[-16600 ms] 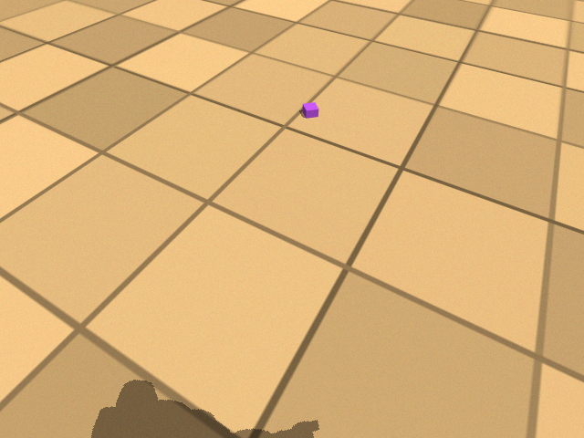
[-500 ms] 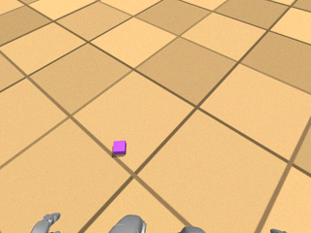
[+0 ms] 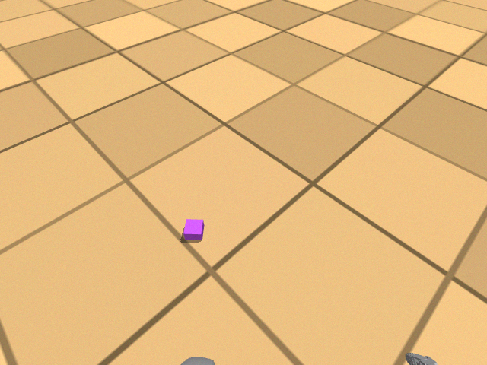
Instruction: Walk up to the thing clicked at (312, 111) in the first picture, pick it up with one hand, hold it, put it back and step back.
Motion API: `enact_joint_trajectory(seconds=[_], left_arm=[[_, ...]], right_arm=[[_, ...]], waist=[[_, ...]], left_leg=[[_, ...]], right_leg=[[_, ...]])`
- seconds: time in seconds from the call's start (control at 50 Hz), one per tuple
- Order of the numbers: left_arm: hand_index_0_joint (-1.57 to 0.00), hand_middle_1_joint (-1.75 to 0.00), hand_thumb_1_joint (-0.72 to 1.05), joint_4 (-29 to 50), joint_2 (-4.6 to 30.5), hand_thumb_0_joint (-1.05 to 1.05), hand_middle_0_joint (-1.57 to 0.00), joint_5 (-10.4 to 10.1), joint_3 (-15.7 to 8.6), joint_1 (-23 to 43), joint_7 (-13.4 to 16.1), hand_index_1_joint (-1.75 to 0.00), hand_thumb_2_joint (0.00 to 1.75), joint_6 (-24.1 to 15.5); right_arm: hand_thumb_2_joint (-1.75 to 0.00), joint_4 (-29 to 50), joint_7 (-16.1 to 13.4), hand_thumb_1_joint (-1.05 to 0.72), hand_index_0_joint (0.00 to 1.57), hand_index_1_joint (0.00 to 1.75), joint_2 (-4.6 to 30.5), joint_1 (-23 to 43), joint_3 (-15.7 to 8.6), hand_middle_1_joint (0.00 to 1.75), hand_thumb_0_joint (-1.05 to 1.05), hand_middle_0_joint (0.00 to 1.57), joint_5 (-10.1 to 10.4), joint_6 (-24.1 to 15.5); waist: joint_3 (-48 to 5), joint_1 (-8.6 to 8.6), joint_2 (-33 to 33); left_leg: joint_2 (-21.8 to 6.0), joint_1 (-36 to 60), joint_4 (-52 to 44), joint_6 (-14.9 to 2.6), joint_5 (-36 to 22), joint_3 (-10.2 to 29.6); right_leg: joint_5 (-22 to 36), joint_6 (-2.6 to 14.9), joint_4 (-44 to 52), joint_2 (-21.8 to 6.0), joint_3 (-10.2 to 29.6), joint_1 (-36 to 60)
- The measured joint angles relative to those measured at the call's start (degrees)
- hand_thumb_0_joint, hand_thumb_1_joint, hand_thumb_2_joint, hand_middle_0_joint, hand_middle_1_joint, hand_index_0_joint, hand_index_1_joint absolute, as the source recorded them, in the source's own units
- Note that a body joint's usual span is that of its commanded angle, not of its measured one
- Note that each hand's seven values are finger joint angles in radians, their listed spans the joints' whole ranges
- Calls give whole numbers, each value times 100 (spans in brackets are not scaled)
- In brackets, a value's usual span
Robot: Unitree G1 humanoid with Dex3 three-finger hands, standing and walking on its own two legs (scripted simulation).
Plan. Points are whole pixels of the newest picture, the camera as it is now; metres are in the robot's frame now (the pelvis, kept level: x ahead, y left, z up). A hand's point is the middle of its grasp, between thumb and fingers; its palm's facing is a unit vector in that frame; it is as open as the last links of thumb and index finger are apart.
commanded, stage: walk up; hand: left
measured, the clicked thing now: (194, 229) +0.79 +0.28 -0.73
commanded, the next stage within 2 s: stand in 0.94 s
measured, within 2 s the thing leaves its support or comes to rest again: neither
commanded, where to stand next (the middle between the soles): +0.40 +0.05 m, yaw -1 degrees
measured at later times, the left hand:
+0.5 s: hand out of the picture +0.11 +0.28 -0.14, palm faces -0.01 -0.93 -0.36, open 7.4 cm
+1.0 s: hand out of the picture +0.13 +0.27 -0.14, palm faces -0.01 -0.94 -0.34, open 7.4 cm
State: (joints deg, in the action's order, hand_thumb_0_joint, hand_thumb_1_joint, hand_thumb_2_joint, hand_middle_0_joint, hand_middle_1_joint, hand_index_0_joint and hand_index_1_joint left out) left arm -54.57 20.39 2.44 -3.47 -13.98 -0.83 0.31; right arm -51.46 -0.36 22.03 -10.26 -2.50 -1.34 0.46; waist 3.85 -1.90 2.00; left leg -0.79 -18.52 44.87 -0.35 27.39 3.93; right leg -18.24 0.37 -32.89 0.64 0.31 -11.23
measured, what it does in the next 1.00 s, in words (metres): stands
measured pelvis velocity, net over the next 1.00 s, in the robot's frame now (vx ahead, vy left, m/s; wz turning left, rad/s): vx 0.04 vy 0.02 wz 0.00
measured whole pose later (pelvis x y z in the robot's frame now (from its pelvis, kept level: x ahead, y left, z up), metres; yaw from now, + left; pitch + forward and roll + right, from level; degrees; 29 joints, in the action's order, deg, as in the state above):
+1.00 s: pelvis +0.04 +0.02 +0.02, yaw +0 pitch -2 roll +0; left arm -62.4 20.3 0.6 -0.7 -4.9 0.0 -0.5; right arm -61.6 0.0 19.8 -4.9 -1.5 -0.6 -1.0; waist 3.8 0.0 -0.6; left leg -0.4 -5.5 22.9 0.0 14.9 -0.9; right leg -13.4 -0.9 -23.0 -1.2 -0.7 -7.1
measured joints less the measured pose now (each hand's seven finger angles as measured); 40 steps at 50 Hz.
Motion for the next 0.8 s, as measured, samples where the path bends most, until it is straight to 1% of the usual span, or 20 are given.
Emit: enact_joint_trajectory(seconds=[0.04, 0.08, 0.12, 0.14, 0.16, 0.18, 0.2, 0.22, 0.26, 0.3, 0.34, 0.36, 0.38, 0.4, 0.44, 0.48, 0.52, 0.58, 0.66, 0.8], left_arm=[[-20, -30, 90, -69, -20, 1, -20, 13, 13, -63, -4, -30, 89, -14], [-20, -30, 90, -101, -31, 1, -20, 14, 14, -79, -9, -30, 89, -53], [-20, -30, 90, -96, -9, 1, -20, 7, 11, -65, -27, -30, 89, -82], [-20, -30, 90, -90, 17, 1, -20, -3, 11, -47, -33, -30, 89, -82], [-20, -30, 90, -95, 62, 1, -20, -16, 10, -14, -31, -30, 89, -70], [-20, -30, 90, -102, 115, 1, -20, -33, 10, 0, -23, -30, 89, -53], [-20, -30, 90, -122, 158, 1, -20, -66, 17, -3, -9, -30, 89, -32], [-20, -30, 90, -164, 180, 1, -20, -103, 26, 3, 6, -30, 89, -10], [-20, -30, 90, -239, 222, 1, -20, -142, 41, 34, 19, -30, 89, 17], [-20, -30, 91, -256, 278, 1, -20, -164, 48, 63, 25, -30, 89, -7], [-20, -30, 91, -245, 303, 1, -20, -184, 53, 125, 40, -30, 89, -61], [-20, -30, 91, -242, 300, 1, -20, -183, 56, 174, 51, -30, 89, -98], [-20, -30, 91, -252, 277, 1, -20, -178, 58, 239, 68, -30, 89, -135], [-20, -30, 91, -269, 222, 1, -20, -171, 63, 307, 90, -30, 89, -164], [-20, -30, 91, -268, 122, 1, -20, -154, 113, 367, 100, -30, 89, -200], [-20, -30, 91, -279, 75, 1, -20, -121, 167, 416, 64, -30, 89, -164], [-20, -30, 91, -313, 37, 1, -20, -131, 197, 480, 46, -30, 89, -102], [-20, -30, 90, -365, -9, 1, -20, -165, 214, 613, 38, -30, 89, -117], [-20, -30, 90, -383, 31, 1, -20, -203, 201, 797, 62, -30, 89, -178], [-20, -30, 91, -505, 46, 1, -20, -213, 214, 978, 97, -30, 89, -115]], right_arm=[[-90, -68, 59, -91, 21, 30, 52, -81, -30, 30, 0, 20, 18, -14], [-90, -142, 108, -91, 21, 30, 110, -178, -70, 30, 0, 20, 0, -26], [-90, -225, 145, -91, 20, 30, 144, -262, -97, 30, 0, 20, -23, -38], [-90, -270, 155, -91, 20, 30, 142, -292, -106, 30, 0, 20, -31, -54], [-90, -331, 153, -91, 20, 30, 99, -287, -115, 30, 0, 20, -44, -70], [-90, -383, 149, -91, 20, 30, 33, -271, -114, 30, 0, 20, -61, -90], [-90, -408, 143, -91, 20, 30, -35, -268, -105, 30, 0, 20, -85, -118], [-90, -413, 143, -91, 20, 30, -87, -283, -86, 30, 1, 20, -91, -146], [-90, -425, 164, -91, 21, 30, -170, -308, -53, 30, 1, 20, -92, -170], [-90, -438, 163, -91, 21, 30, -248, -321, -18, 30, 1, 20, -98, -175], [-90, -449, 148, -91, 21, 31, -285, -311, 10, 30, 1, 20, -76, -193], [-90, -457, 141, -90, 21, 31, -284, -293, 24, 30, 1, 21, -49, -191], [-90, -472, 128, -90, 21, 31, -270, -260, 34, 30, 1, 21, -6, -174], [-90, -494, 111, -90, 21, 31, -241, -220, 39, 30, 1, 21, 37, -146], [-90, -521, 79, -90, 21, 31, -195, -163, 34, 30, 1, 20, 92, -85], [-90, -551, 57, -91, 21, 30, -180, -130, 15, 30, 1, 20, 73, -88], [-90, -622, 53, -91, 21, 30, -182, -115, 14, 30, 1, 20, 42, -134], [-90, -742, 78, -91, 20, 30, -193, -71, 50, 30, 1, 20, 39, -185], [-90, -781, 67, -91, 21, 30, -268, 90, 103, 30, 1, 20, 61, -216], [-90, -835, 39, -91, 21, 30, -268, 353, 79, 30, 0, 20, 59, -182]], waist=[[-84, -16, 2], [-145, -9, 43], [-159, -12, 61], [-146, -3, 43], [-86, -4, -49], [-21, -16, -180], [-3, -14, -288], [-17, 20, -322], [-36, 115, -314], [-35, 152, -351], [-2, 166, -379], [31, 169, -382], [77, 173, -355], [118, 187, -269], [68, 218, -130], [-26, 236, -132], [-112, 245, -185], [-182, 224, -177], [-93, 205, -237], [-13, 214, -287]], left_leg=[[74, 18, 23, -17, 38, -57], [56, 79, -156, -18, -87, -102], [9, 237, -542, -8, -198, -175], [11, 355, -851, -6, -389, -207], [78, 442, -1069, -5, -829, -256], [159, 534, -1223, -15, -1109, -341], [215, 586, -1311, -33, -1164, -418], [214, 595, -1350, -54, -1153, -440], [143, 619, -1403, -108, -1119, -414], [87, 691, -1503, -84, -1135, -434], [59, 730, -1511, -46, -1115, -469], [54, 732, -1454, -31, -1073, -482], [35, 735, -1366, -13, -1015, -480], [-18, 732, -1263, 6, -951, -448], [-80, 698, -1143, 19, -861, -402], [-10, 727, -1161, -8, -831, -427], [91, 838, -1312, -32, -862, -481], [99, 941, -1483, -52, -896, -497], [65, 1028, -1638, -19, -961, -501], [43, 1102, -1812, 1, -1047, -493]], right_leg=[[23, 6, 76, -101, -7, 22], [66, -43, 150, -166, -65, 19], [73, -113, 151, -217, -111, -17], [55, -156, 109, -255, -128, -48], [21, -199, 36, -337, -95, -68], [-17, -222, -46, -426, -14, -88], [-50, -166, -143, -467, 87, -145], [-289, -109, -290, -427, 131, -223], [-786, -29, -622, -283, 80, -343], [-928, 39, -637, -212, 19, -366], [-663, 61, -222, -200, -56, -270], [-257, 54, 120, -200, -82, -163], [352, 5, 332, -185, -89, -75], [487, -45, 380, -136, -122, -14], [369, -88, 367, -78, -167, 16], [203, -100, 220, -147, -140, -30], [108, -134, 136, -248, -85, -33], [142, -173, 281, -255, -71, 53], [224, -153, 466, -219, -71, 148], [309, -135, 637, -196, -82, 221]])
